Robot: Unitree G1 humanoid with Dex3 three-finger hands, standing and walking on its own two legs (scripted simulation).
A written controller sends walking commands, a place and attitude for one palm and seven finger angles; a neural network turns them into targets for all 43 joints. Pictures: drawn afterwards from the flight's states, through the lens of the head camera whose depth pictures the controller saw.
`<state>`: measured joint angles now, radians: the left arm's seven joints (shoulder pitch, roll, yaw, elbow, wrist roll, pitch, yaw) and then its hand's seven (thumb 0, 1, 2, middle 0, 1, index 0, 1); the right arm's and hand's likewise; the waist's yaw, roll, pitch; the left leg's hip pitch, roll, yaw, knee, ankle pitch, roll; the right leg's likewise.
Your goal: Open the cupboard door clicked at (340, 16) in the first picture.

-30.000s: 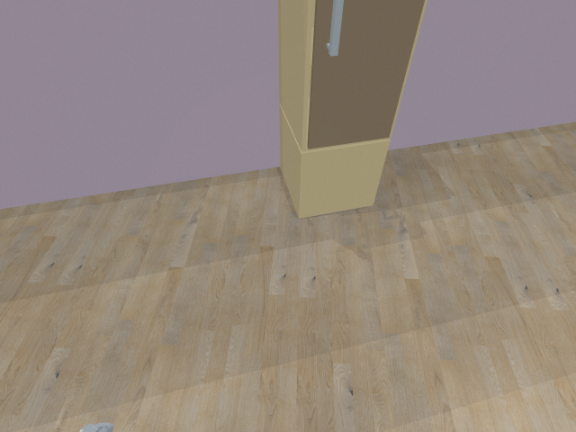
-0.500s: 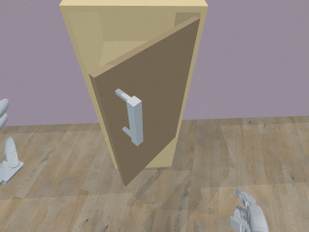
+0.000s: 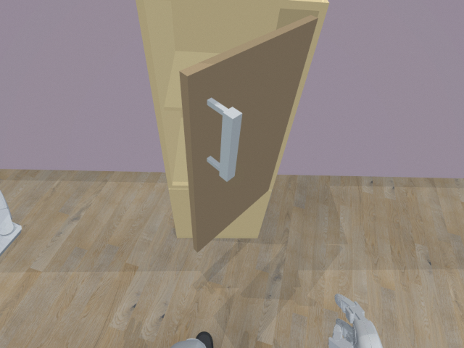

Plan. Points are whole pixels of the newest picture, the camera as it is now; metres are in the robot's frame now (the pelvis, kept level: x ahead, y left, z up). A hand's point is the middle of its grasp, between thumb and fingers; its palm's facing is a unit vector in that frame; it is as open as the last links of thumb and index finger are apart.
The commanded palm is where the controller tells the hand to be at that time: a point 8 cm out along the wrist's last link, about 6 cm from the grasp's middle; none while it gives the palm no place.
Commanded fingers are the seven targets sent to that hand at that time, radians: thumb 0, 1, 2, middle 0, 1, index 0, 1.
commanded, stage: step back with the hand held close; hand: left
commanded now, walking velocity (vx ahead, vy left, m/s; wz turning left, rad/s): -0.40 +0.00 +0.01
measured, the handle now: (220, 141) +0.44 +0.06 +0.12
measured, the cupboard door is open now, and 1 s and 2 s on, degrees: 44 44 44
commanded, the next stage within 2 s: stop stepping back and stand still in 0.06 s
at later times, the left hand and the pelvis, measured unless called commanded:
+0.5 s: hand out of the picture +0.10 +0.26 +0.18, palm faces +0.31 -0.79 -0.53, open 7.4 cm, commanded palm +0.05 +0.30 +0.18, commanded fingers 0.00 0.90 0.90 -0.20 -0.30 -0.20 -0.30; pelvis -0.11 +0.01 +0.01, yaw -4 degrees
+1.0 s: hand out of the picture +0.07 +0.28 +0.16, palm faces +0.36 -0.76 -0.54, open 7.4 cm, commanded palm none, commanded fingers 0.00 0.90 0.90 -0.20 -0.30 -0.20 -0.30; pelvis -0.14 +0.03 -0.01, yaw -2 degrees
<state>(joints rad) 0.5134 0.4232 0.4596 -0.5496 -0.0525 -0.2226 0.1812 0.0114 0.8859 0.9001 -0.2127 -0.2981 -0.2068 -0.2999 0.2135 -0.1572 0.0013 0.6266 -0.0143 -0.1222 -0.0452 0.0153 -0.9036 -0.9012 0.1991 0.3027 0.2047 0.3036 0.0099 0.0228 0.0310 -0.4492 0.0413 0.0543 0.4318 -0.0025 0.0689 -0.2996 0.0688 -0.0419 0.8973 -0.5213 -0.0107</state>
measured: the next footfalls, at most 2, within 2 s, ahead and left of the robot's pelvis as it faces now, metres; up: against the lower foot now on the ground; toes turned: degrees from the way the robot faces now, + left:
right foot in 0.08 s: -0.09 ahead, -0.12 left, +0.00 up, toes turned -5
left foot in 0.24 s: +0.06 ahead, +0.07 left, +0.00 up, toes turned -4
